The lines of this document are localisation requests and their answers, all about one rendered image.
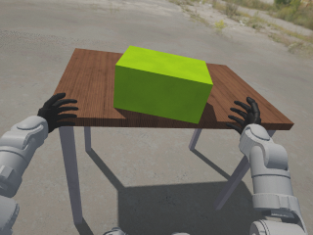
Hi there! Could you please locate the robot left forearm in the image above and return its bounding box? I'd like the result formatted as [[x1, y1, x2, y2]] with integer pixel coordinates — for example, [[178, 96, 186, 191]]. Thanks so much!
[[0, 116, 49, 199]]

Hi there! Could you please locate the robot left shin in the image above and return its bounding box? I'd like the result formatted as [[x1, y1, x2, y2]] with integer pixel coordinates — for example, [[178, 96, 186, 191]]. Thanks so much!
[[112, 227, 122, 231]]

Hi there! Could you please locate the robot right hand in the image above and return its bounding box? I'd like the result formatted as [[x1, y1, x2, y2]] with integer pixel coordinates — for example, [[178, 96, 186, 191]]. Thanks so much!
[[226, 96, 261, 135]]

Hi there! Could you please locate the robot left upper arm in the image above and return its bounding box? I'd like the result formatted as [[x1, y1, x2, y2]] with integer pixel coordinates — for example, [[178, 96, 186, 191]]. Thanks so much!
[[0, 195, 20, 235]]

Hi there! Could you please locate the table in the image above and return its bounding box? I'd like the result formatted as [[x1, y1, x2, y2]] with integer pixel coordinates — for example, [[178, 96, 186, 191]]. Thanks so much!
[[53, 48, 294, 224]]

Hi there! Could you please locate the robot right forearm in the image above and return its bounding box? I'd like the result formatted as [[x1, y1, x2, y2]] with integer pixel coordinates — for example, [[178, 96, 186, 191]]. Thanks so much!
[[238, 123, 308, 235]]

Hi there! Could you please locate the carton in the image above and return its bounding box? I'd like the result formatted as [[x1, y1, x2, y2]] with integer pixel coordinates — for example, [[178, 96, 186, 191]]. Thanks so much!
[[113, 45, 213, 124]]

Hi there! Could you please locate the robot right upper arm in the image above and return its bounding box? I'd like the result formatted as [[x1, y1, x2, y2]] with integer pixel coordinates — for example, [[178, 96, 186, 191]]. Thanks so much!
[[249, 219, 306, 235]]

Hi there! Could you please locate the robot left hand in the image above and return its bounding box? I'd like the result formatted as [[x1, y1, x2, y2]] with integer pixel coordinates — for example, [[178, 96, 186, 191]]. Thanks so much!
[[37, 92, 78, 133]]

